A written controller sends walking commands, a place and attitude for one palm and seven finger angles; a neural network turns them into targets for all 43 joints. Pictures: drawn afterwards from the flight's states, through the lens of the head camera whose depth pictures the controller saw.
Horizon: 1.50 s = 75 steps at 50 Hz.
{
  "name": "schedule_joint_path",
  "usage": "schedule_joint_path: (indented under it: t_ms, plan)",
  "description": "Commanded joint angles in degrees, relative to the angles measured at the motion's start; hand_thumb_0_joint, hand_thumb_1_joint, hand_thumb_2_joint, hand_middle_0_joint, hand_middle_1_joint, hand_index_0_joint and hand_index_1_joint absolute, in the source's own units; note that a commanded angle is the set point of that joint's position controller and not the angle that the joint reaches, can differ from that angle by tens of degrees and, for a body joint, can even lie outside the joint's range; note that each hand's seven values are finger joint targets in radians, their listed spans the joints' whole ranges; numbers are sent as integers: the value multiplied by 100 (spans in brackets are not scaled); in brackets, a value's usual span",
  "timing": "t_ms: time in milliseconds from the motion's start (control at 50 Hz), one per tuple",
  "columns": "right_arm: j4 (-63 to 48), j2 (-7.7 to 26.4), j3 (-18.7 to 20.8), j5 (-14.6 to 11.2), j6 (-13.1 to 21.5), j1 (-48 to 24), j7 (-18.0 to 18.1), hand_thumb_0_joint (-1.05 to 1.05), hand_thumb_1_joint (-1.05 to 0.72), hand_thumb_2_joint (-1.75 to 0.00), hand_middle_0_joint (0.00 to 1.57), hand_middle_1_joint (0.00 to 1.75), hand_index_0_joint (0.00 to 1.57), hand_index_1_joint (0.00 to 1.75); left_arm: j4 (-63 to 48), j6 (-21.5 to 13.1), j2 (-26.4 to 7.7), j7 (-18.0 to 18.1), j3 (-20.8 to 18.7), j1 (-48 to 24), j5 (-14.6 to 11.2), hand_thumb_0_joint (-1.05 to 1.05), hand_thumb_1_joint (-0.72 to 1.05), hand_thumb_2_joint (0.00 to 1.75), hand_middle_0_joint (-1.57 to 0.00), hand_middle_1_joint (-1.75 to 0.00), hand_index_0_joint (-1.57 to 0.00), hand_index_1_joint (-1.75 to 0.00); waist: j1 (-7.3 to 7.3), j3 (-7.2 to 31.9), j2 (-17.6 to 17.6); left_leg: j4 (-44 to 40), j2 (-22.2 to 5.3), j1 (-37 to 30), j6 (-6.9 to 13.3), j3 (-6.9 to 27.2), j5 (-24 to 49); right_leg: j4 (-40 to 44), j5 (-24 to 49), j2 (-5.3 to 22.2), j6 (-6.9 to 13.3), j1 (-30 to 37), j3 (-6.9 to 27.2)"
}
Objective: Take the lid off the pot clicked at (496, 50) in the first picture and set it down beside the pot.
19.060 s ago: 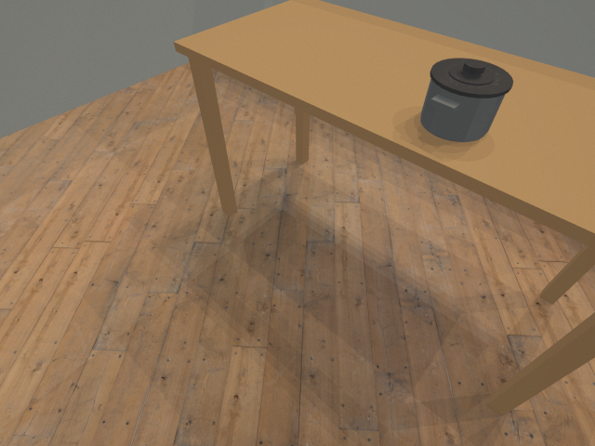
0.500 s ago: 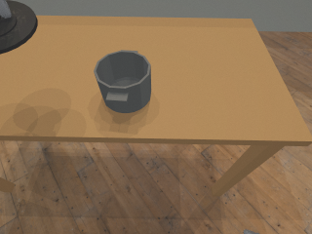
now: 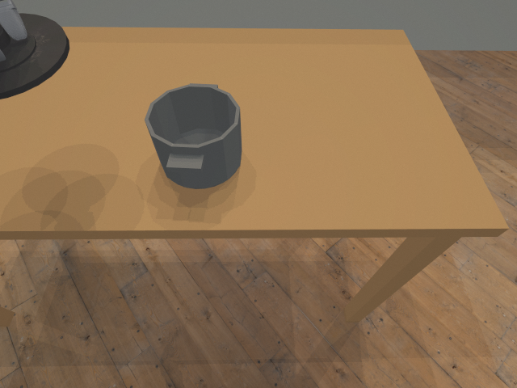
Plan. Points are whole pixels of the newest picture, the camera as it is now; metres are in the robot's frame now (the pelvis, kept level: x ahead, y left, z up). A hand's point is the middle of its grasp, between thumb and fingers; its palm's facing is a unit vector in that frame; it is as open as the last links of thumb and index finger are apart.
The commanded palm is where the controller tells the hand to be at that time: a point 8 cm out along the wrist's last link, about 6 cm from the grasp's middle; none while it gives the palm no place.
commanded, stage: lower the lid onto the table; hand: left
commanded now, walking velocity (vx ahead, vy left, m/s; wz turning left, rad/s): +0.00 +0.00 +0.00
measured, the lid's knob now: out of the picture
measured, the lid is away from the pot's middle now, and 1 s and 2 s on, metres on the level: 0.23 0.23 0.25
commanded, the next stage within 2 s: none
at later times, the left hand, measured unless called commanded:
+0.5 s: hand out of the picture +0.49 +0.30 +0.24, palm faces -0.30 -0.19 -0.94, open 6.6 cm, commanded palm +0.51 +0.30 +0.32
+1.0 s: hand (12, 81) +0.48 +0.29 +0.21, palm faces -0.35 -0.19 -0.92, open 6.6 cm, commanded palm +0.50 +0.30 +0.28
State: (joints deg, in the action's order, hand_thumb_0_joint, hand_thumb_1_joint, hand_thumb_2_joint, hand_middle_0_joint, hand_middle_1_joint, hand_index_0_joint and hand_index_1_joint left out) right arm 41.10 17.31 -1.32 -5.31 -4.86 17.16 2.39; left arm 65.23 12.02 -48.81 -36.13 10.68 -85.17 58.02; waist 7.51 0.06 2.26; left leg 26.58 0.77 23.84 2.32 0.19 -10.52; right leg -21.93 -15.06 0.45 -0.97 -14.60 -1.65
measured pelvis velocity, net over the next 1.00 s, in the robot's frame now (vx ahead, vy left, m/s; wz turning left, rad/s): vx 0.00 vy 0.00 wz -0.01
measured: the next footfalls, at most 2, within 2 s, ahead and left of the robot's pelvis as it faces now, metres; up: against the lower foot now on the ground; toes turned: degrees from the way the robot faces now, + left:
none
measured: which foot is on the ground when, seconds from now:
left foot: down 0.00-1.00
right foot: down 0.00-1.00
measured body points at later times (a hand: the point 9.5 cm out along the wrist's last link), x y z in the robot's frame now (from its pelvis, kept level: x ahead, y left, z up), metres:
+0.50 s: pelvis +0.01 +0.00 +0.00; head +0.08 +0.00 +0.44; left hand +0.50 +0.31 +0.29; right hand +0.04 -0.28 -0.13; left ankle +0.02 +0.09 -0.74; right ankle -0.05 -0.13 -0.74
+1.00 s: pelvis +0.00 +0.00 +0.00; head +0.07 +0.00 +0.44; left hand +0.50 +0.30 +0.26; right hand +0.03 -0.28 -0.13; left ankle +0.02 +0.09 -0.74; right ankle -0.05 -0.13 -0.74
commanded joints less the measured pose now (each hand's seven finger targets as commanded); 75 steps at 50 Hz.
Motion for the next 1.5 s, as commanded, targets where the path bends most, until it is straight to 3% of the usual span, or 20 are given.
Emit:
schedule_joint_path:
  t_ms: [0,60,120,160,220,260,320,360,520,620,640,720,760,920,960,1020,1200,1320,1340,1480]
  plan:
    - [-433,976,302,33,111,329,32,0,-90,-90,20,30,20,30,-1098,26,-1425,375,-290,-3294,145,0,78,83,-86,-105,-91,-108,-22,2530,486,152,118,-2293,282,112,1929,93,1724,-405,247,-215,-205]
    - [-534,1000,293,55,78,294,35,0,-90,-90,20,30,20,30,-1491,-68,-1824,419,-556,-3452,197,0,78,83,-86,-105,-91,-108,-91,2912,560,198,126,-2342,313,92,2234,20,2036,-392,244,57,-143]
    - [-539,990,314,25,91,443,50,0,-90,-90,20,30,20,30,-1177,-81,-1457,391,-340,-2973,89,0,78,83,-86,-105,-91,-108,-34,2735,626,256,80,-2387,305,73,2508,74,2060,-383,247,-130,-192]
    - [-535,1006,306,47,50,371,42,0,-90,-90,20,30,20,30,-1320,-120,-2009,431,-710,-3141,186,0,78,83,-86,-105,-91,-108,-69,2898,418,298,113,-2289,346,20,2382,-10,2247,-389,199,99,-105]
    - [-537,990,344,14,48,464,41,0,-90,-90,20,30,20,30,-1326,-133,-1485,402,-329,-2992,33,0,78,83,-86,-105,-91,-108,0,2852,766,349,56,-2499,319,41,2739,33,2233,-371,220,-147,-168]
    - [-517,994,344,35,21,411,25,0,-90,-90,20,30,20,30,-1479,-138,-1778,435,-567,-3132,114,0,78,83,-86,-105,-91,-108,-19,2951,663,359,74,-2561,341,85,2656,-7,2140,-420,198,-147,-136]
    - [-513,992,366,24,46,468,28,0,-90,-90,20,30,20,30,-1418,-145,-1290,408,-247,-2907,-11,0,78,83,-86,-105,-91,-108,18,2864,938,401,56,-2669,313,86,2866,30,2112,-396,231,-363,-192]
    - [-481,993,349,49,24,433,18,0,-90,-90,20,30,20,30,-1466,-180,-1744,458,-611,-2955,80,0,78,83,-86,-105,-91,-108,-12,2955,731,429,81,-2636,333,119,2790,-36,2117,-433,204,-270,-146]
    - [-429,1023,359,10,28,453,30,0,-90,-90,20,30,20,30,-1440,-226,-1231,461,-201,-2961,-93,0,78,83,-86,-105,-91,-108,66,2824,895,401,48,-2662,301,136,2616,15,1941,-401,233,-475,-191]
    - [-430,1008,371,44,75,527,42,0,-90,-90,20,30,20,30,-1390,-335,-1355,517,-424,-2740,-77,0,78,83,-86,-105,-91,-108,26,2956,786,449,74,-2715,301,187,2833,-28,1996,-422,231,-468,-194]
    - [-430,1024,362,58,44,479,16,0,-90,-90,20,30,20,30,-1491,-374,-1871,565,-817,-2785,-2,0,78,83,-86,-105,-91,-108,-35,3058,588,434,80,-2585,286,190,2701,-78,2043,-420,191,-261,-139]
    - [-472,1006,395,29,-7,440,-11,0,-90,-90,20,30,20,30,-1321,-366,-1128,540,-275,-2694,-147,0,78,83,-86,-105,-91,-108,43,2834,844,455,70,-2635,285,177,2798,-42,1942,-400,233,-582,-184]
    - [-453,1031,377,54,-42,433,-19,0,-90,-90,20,30,20,30,-1384,-407,-1651,591,-676,-2797,-31,0,78,83,-86,-105,-91,-108,8,2925,604,435,88,-2531,301,178,2596,-80,1962,-427,206,-396,-130]
    - [-522,1041,380,20,-95,449,-6,0,-90,-90,20,30,20,30,-1105,-503,-1491,628,-544,-2393,-122,0,78,83,-86,-105,-91,-108,20,2757,595,409,87,-2281,292,109,2267,-75,1848,-385,225,-474,-139]
    - [-503,1053,359,38,-123,436,8,0,-90,-90,20,30,20,30,-1120,-543,-1882,675,-787,-2539,-30,0,78,83,-86,-105,-91,-108,16,2801,491,416,130,-2145,321,90,2016,-94,1846,-407,197,-332,-81]
    - [-507,1056,379,9,-85,475,42,0,-90,-90,20,30,20,30,-1248,-583,-1492,666,-465,-2589,-150,0,78,83,-86,-105,-91,-108,44,2842,790,401,74,-2335,301,121,2160,-72,1751,-384,229,-528,-124]
    - [-340,1096,367,25,-33,602,86,0,-90,-90,20,30,20,30,-796,-633,-1585,741,-515,-2453,-126,0,78,83,-86,-105,-91,-108,115,2566,557,434,116,-2086,310,127,1564,-93,1471,-428,200,-726,-123]
    - [-318,1064,400,48,70,714,139,0,-90,-90,20,30,20,30,-1189,-736,-1220,752,-299,-2538,-200,0,78,83,-86,-105,-91,-108,131,2960,1114,599,4,-2777,237,262,2654,-158,1589,-475,244,-1086,-199]
    - [-270,1090,406,77,54,759,119,0,-90,-90,20,30,20,30,-1043,-735,-1588,791,-639,-2430,-109,0,78,83,-86,-105,-91,-108,96,2994,806,623,10,-2629,238,274,2426,-179,1525,-488,189,-981,-161]
    - [-244,1107,355,42,16,737,139,0,-90,-90,20,30,20,30,-658,-773,-1603,832,-514,-2414,-88,0,78,83,-86,-105,-91,-108,156,2749,706,630,88,-2127,267,151,1822,-249,1496,-468,194,-1005,-142]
